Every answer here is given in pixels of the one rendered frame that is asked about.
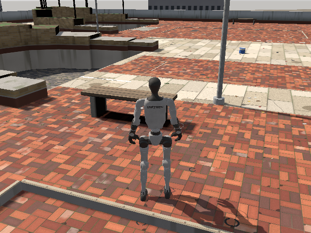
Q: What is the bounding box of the robot left forearm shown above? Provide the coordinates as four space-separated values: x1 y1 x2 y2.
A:
129 119 138 136

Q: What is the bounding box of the right robot upper arm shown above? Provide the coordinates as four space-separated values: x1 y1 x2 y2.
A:
165 98 178 125

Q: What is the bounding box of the robot right foot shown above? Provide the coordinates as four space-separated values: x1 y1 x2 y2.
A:
164 186 171 199

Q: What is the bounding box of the robot right forearm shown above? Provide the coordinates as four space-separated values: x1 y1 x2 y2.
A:
173 118 181 134

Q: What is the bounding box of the robot left hand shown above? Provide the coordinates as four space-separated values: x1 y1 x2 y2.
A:
128 134 139 144

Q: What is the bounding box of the left robot upper arm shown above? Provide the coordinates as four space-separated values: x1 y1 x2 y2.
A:
133 99 145 126

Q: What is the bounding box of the humanoid robot head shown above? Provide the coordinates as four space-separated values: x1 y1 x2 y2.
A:
147 77 163 101

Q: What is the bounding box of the robot right hand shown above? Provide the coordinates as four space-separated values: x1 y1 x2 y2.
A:
171 132 182 141

